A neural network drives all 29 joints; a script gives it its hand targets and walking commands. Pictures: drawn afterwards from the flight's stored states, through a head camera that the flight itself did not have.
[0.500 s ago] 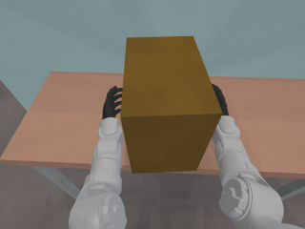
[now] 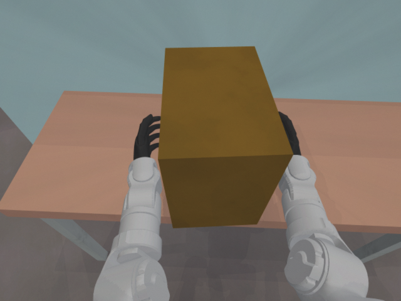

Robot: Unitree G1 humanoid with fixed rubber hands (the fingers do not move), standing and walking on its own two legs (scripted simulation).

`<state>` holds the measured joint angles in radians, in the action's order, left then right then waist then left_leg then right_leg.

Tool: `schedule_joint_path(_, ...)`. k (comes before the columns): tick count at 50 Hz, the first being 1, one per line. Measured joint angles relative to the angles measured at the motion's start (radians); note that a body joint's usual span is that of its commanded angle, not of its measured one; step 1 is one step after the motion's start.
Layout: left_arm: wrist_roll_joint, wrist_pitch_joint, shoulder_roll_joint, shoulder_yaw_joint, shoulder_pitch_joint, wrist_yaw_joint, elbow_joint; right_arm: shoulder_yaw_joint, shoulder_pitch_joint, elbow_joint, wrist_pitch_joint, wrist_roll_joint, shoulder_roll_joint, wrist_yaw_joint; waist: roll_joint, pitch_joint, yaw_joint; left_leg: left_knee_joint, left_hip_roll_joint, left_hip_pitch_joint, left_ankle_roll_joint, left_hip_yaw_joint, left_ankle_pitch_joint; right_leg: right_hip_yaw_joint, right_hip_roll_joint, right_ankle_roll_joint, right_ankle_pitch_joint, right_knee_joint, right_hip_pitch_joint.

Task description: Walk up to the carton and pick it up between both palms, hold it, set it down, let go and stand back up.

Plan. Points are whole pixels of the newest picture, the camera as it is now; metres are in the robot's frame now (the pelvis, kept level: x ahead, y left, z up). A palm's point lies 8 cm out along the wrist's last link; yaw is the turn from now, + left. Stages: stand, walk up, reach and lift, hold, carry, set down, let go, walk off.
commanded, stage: set down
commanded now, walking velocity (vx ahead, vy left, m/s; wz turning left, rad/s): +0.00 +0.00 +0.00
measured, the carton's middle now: (212, 139) +0.47 +0.04 +0.03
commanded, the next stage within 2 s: none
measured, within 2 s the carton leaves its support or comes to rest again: neither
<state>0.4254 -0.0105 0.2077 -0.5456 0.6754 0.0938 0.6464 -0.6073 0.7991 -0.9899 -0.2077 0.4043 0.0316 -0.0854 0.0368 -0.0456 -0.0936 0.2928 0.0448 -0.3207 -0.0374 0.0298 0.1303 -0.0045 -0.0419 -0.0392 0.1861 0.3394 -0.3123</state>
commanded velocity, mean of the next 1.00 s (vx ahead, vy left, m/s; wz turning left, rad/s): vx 0.00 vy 0.00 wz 0.00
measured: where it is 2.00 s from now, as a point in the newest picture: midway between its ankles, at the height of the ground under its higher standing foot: outside the picture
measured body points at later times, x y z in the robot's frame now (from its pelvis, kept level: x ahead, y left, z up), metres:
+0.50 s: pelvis +0.00 +0.00 +0.00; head +0.06 +0.01 +0.45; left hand +0.39 +0.18 +0.06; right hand +0.44 -0.11 +0.07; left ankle +0.00 +0.15 -0.75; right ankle -0.02 -0.09 -0.75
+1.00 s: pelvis -0.02 +0.00 -0.02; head +0.07 +0.00 +0.42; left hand +0.41 +0.19 +0.04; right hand +0.48 -0.13 +0.06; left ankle +0.00 +0.15 -0.75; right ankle -0.02 -0.09 -0.75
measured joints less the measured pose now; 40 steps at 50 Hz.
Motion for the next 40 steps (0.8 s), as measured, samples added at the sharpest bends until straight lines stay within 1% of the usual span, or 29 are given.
schedule_joint_path(21,0.025,-0.003,0.021,-0.006,-0.023,-0.009,-0.040,-0.020,-0.025,0.043,-0.013,0.013,0.020,-0.026,0.006,0.012,0.006,0.000,-0.004,0.003,0.004,0.003,0.002,-0.002,0.004,0.003,0.002,0.001,0.002)
schedule_joint_path(26,0.028,-0.006,0.018,-0.007,-0.018,-0.007,-0.031,-0.022,-0.024,0.043,-0.009,0.020,0.018,-0.028,0.005,0.013,-0.001,0.002,-0.002,0.006,0.003,0.008,0.004,-0.007,0.002,0.003,0.001,0.001,0.004)
schedule_joint_path(29,0.022,-0.009,0.007,-0.006,-0.009,0.001,-0.004,-0.008,-0.018,0.023,-0.004,0.009,0.005,-0.024,0.006,0.010,-0.006,0.003,0.000,0.006,0.003,0.013,0.005,-0.012,0.001,0.004,0.001,0.003,0.001)
schedule_joint_path(31,0.006,-0.014,-0.013,0.008,0.002,0.018,0.033,0.029,-0.007,-0.013,0.003,-0.024,-0.019,-0.016,0.006,0.007,-0.008,0.007,0.001,0.001,0.003,0.017,0.006,-0.015,0.000,0.004,0.000,0.006,-0.004)
schedule_joint_path(32,-0.012,-0.015,-0.027,0.026,0.008,0.032,0.056,0.062,0.001,-0.038,0.008,-0.054,-0.037,-0.010,0.005,0.002,-0.009,0.013,0.003,-0.007,0.003,0.018,0.007,-0.016,-0.002,0.004,-0.001,0.007,-0.011)
schedule_joint_path(34,-0.073,-0.012,-0.063,0.081,0.021,0.069,0.106,0.148,0.022,-0.100,0.022,-0.142,-0.080,0.011,0.001,-0.019,-0.013,0.034,0.009,-0.045,0.003,0.020,0.013,-0.018,-0.007,0.003,-0.006,0.011,-0.042)
schedule_joint_path(37,-0.185,0.001,-0.122,0.183,0.062,0.118,0.192,0.294,0.071,-0.187,0.042,-0.288,-0.146,0.045,-0.009,-0.062,-0.027,0.080,0.021,-0.130,0.001,0.021,0.024,-0.020,-0.018,0.002,-0.016,0.023,-0.114)
schedule_joint_path(40,-0.283,0.027,-0.165,0.263,0.123,0.149,0.288,0.419,0.124,-0.246,0.052,-0.410,-0.201,0.067,-0.017,-0.099,-0.046,0.126,0.031,-0.216,0.000,0.021,0.034,-0.020,-0.027,0.001,-0.021,0.046,-0.190)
